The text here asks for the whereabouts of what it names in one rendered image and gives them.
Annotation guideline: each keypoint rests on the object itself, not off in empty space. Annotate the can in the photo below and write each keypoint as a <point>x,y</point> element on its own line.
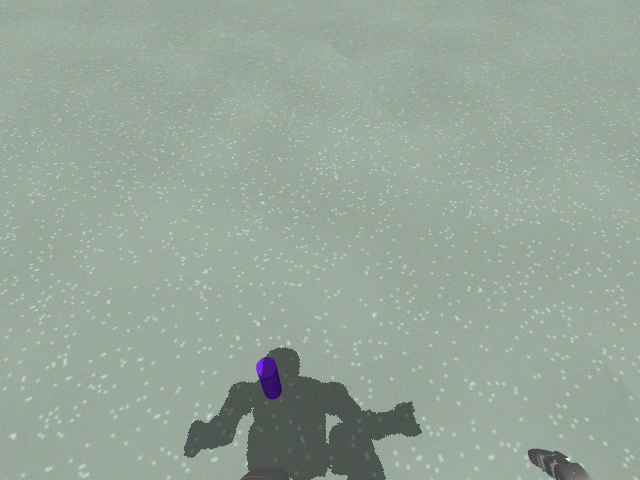
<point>269,377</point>

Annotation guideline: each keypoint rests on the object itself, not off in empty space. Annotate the right robot hand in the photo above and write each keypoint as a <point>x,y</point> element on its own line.
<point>557,465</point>

